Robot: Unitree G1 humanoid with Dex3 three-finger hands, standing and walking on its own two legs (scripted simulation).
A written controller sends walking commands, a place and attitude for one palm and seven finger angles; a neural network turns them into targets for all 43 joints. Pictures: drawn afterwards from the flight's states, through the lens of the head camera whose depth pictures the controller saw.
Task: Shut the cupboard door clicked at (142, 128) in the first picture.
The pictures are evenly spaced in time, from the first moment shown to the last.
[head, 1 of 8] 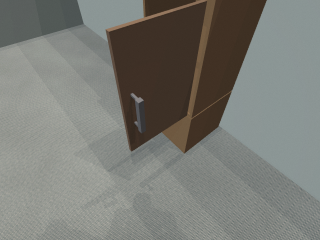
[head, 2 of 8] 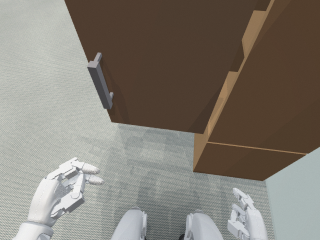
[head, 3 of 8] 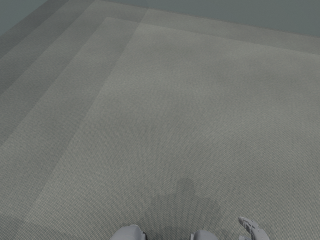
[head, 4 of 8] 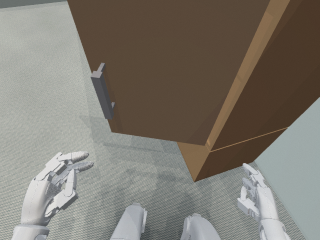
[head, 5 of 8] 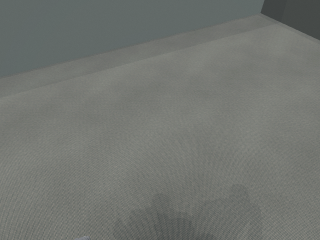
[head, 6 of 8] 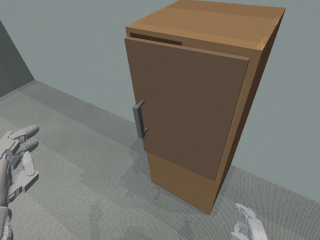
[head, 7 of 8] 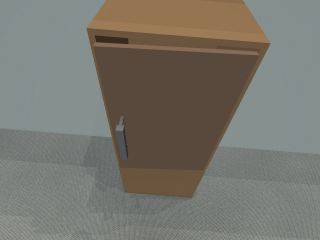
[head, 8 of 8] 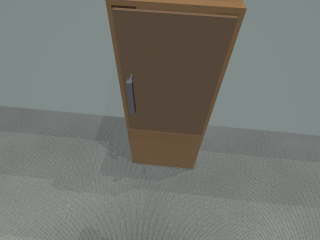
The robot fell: no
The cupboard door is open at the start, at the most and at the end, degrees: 89 89 0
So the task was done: yes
